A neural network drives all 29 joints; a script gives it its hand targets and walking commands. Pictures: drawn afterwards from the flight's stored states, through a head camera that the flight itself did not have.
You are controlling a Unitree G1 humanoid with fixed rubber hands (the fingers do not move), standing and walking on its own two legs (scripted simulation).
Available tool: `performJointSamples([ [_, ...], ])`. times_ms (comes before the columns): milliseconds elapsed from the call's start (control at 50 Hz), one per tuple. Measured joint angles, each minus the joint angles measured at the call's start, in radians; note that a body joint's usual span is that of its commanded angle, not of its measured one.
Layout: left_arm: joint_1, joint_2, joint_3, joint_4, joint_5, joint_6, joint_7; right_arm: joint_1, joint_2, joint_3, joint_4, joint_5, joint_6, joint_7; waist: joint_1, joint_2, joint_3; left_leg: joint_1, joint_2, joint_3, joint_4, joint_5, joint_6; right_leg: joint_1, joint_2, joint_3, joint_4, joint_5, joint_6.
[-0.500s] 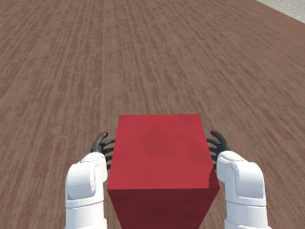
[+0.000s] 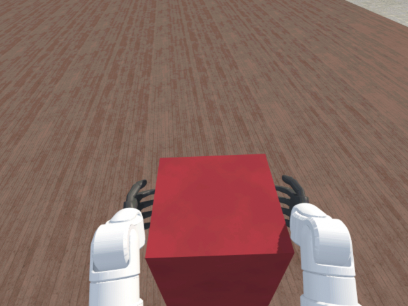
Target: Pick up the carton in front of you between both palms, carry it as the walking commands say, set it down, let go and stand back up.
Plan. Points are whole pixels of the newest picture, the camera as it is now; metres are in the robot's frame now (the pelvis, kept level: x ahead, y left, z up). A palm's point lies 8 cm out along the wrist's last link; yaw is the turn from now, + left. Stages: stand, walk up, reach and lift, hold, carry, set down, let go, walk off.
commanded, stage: carry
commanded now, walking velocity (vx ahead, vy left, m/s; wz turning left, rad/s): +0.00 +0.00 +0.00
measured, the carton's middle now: (215, 233) +0.27 +0.00 +0.01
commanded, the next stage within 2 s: hold in 1.34 s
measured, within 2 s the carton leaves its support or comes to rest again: neither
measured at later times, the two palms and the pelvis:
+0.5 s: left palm (131, 238) +0.24 +0.16 +0.05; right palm (292, 234) +0.25 -0.14 +0.05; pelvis -0.03 +0.01 +0.00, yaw +0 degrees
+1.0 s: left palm (125, 244) +0.23 +0.17 +0.04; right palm (287, 240) +0.24 -0.13 +0.04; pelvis -0.05 +0.02 +0.00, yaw +1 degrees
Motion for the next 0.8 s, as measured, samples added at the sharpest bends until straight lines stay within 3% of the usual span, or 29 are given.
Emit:
performJointSamples([
  [300,0.040,0.004,-0.016,0.136,0.043,-0.174,-0.029,0.051,-0.006,0.014,0.136,-0.035,-0.185,0.030,-0.005,-0.005,0.014,0.006,-0.008,0.002,0.010,0.003,0.012,0.008,-0.012,0.002,0.008,0.008,0.005],
  [620,-0.080,-0.014,0.090,0.483,0.143,-0.466,-0.069,-0.072,0.013,-0.088,0.488,-0.135,-0.479,0.072,-0.004,-0.012,0.043,-0.014,-0.023,0.004,-0.014,0.061,0.029,0.001,-0.022,0.004,-0.044,0.082,0.006],
  [700,-0.094,-0.018,0.100,0.490,0.143,-0.503,-0.069,-0.083,0.016,-0.100,0.492,-0.136,-0.515,0.073,-0.002,-0.012,0.054,-0.026,-0.026,0.004,-0.011,0.067,0.033,-0.007,-0.024,0.005,-0.047,0.093,0.006],
  [800,-0.072,-0.013,0.076,0.433,0.118,-0.484,-0.061,-0.060,0.011,-0.077,0.432,-0.113,-0.494,0.064,-0.002,-0.011,0.057,-0.035,-0.028,0.004,-0.006,0.068,0.037,-0.014,-0.027,0.006,-0.046,0.097,0.009],
])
